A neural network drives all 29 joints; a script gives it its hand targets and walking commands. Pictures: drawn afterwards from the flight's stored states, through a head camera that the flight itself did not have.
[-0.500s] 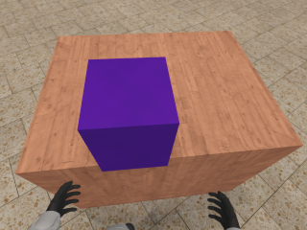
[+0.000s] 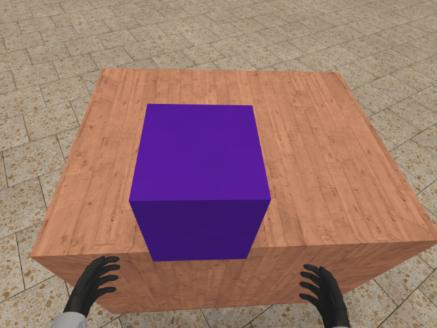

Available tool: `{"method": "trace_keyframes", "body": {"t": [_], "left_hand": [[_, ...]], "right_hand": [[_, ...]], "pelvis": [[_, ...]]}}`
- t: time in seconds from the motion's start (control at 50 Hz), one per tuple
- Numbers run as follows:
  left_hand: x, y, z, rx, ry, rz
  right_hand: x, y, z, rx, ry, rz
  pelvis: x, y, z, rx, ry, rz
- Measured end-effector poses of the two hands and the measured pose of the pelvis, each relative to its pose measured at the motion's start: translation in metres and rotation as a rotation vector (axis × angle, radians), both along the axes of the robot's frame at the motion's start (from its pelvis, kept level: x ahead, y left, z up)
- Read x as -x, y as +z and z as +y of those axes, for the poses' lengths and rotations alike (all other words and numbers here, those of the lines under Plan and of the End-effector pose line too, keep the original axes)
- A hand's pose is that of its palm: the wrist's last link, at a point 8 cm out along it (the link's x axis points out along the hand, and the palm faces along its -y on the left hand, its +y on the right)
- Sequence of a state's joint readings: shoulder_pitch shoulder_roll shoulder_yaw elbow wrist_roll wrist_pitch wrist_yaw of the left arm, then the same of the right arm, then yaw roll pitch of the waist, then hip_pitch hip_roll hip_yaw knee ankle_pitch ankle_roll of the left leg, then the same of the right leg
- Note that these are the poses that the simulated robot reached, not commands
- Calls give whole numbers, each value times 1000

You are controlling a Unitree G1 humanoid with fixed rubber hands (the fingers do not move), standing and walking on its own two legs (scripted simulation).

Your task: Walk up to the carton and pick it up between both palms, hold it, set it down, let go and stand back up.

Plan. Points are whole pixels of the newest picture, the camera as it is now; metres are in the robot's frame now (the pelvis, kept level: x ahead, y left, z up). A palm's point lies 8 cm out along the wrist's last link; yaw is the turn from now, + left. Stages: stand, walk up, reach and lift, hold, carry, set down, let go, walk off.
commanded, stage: reach and lift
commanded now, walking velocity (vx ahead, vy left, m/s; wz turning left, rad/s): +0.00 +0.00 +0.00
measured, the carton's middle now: (200, 186) +0.36 +0.07 +0.02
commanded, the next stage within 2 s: none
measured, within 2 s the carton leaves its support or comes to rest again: neither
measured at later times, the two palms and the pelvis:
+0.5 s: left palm (76, 308) +0.13 +0.24 -0.02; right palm (332, 310) +0.16 -0.17 +0.00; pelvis -0.03 +0.00 +0.00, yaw +0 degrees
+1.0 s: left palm (75, 246) +0.21 +0.25 +0.05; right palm (333, 252) +0.23 -0.17 +0.05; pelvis -0.01 +0.01 +0.00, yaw -1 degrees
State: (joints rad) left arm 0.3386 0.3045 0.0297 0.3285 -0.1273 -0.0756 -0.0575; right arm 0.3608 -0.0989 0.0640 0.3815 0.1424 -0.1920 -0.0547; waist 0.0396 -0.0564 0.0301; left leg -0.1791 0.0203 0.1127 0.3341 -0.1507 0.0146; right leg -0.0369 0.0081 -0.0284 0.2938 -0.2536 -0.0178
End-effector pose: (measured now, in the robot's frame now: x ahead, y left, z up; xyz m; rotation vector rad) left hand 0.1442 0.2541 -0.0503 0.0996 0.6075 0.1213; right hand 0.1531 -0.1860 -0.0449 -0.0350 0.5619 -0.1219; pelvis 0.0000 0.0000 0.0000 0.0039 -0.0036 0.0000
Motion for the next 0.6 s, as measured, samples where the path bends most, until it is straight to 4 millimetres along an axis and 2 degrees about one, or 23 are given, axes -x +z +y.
{"method": "trace_keyframes", "body": {"t": [0.36, 0.48, 0.6], "left_hand": [[19, 25, -9, 54, 18, -183], [13, 33, -10, 73, 27, -240], [-2, 44, -6, 79, 29, -287]], "right_hand": [[8, 29, 11, -56, 9, -141], [0, 40, 17, -65, 19, -188], [-17, 52, 24, -73, 33, -236]], "pelvis": [[19, -2, -5, -1, 3, -23], [25, -3, -4, -2, 2, -24], [27, -4, -1, -2, -1, -24]]}}
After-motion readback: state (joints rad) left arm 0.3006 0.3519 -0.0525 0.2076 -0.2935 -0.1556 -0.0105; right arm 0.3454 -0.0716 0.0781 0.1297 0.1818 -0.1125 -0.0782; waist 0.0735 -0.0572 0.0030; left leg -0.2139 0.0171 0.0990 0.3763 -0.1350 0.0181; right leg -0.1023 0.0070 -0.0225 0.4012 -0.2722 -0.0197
